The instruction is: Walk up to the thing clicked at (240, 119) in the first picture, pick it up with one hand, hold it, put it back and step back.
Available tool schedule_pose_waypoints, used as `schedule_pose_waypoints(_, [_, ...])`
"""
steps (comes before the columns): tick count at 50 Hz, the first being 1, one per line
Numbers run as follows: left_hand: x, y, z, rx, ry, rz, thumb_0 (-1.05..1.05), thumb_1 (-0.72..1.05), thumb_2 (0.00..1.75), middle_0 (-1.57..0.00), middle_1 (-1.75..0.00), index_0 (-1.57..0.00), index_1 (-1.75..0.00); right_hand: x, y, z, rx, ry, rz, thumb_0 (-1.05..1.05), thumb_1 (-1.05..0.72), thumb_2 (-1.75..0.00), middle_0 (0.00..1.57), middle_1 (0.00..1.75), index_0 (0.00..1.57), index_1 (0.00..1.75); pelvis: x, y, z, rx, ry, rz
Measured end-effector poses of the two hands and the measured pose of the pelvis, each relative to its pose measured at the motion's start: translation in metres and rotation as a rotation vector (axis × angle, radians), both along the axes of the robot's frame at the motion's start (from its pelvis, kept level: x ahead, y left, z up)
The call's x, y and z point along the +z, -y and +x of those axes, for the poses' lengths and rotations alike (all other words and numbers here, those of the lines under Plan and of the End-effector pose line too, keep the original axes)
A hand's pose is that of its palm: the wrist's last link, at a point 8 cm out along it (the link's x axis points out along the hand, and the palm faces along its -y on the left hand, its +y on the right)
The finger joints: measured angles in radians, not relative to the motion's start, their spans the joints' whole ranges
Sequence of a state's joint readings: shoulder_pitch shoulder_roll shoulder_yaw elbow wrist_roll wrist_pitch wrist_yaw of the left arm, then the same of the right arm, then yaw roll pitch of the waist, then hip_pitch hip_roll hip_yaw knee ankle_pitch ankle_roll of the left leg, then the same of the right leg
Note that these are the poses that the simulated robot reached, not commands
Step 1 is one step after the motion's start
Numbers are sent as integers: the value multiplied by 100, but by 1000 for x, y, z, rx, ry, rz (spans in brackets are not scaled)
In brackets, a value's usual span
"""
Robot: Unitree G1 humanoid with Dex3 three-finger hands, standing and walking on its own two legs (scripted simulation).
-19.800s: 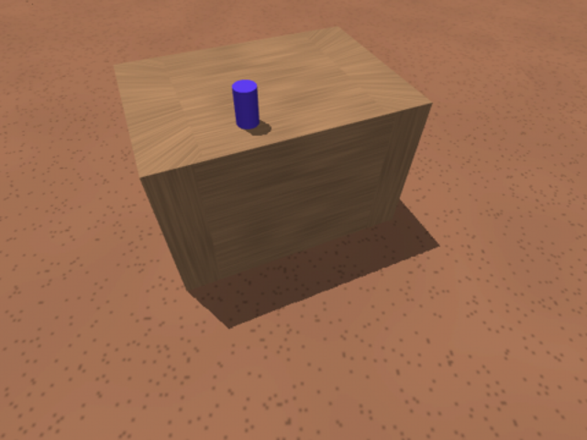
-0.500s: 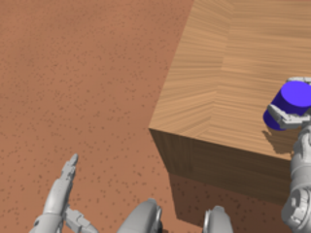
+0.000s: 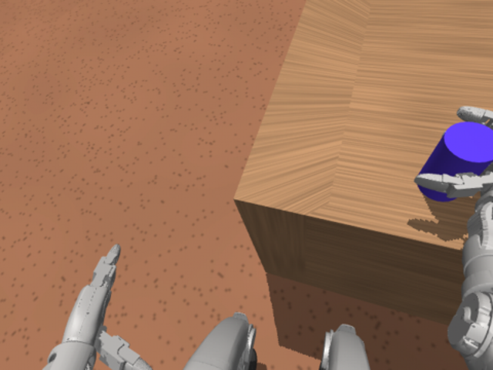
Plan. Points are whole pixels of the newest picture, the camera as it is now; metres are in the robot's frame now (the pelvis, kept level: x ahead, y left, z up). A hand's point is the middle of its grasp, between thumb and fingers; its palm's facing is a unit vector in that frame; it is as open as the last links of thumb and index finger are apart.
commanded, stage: open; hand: right
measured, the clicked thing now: (453, 164) +0.48 -0.24 +0.00
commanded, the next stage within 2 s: withdraw in 0.06 s
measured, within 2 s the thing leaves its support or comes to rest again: neither
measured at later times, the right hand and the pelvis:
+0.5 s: hand out of the picture +0.49 -0.28 +0.09, palm faces +0.31 +0.95 +0.00, open 16.9 cm; pelvis +0.01 +0.00 +0.02, yaw +0 degrees
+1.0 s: hand out of the picture +0.44 -0.39 +0.12, palm faces +0.49 +0.82 -0.27, open 17.2 cm; pelvis +0.03 -0.01 +0.07, yaw -1 degrees
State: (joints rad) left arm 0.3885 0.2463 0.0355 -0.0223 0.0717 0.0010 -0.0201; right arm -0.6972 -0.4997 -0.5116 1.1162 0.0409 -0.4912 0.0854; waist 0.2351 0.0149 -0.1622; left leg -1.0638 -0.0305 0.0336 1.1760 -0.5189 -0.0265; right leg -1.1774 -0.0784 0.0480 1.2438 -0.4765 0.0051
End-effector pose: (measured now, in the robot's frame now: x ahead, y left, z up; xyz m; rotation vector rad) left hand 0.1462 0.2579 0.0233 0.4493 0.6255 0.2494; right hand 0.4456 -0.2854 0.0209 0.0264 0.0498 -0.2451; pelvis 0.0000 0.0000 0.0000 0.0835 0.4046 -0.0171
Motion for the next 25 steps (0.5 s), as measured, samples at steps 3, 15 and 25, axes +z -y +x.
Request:
schedule_pose_waypoints(3, [-1, 1, 0, -2, -4, -4, -1, -54, 6, -6, -5, -5, -6, 0, 0, 0, 0, 2, -1, -1, 50, -32, 70, 54, 72, 54, 0, 1, 0, 1, -2, 0])
schedule_pose_waypoints(15, [2, 2, 3, -1, 2, 2, -1, -53, 5, -6, -5, -6, -6, 1, 5, 1, -9, 3, -3, -1, 49, -21, 36, 30, 36, 30, 0, 2, 2, 1, 1, 1])
schedule_pose_waypoints(25, [7, 2, 3, 31, -37, -31, -1, -52, 4, -6, -5, -6, -5, 65, 44, 8, -74, 67, -43, -2, 52, -10, 15, 13, 15, 13, 19, 3, 11, -3, 42, -3])
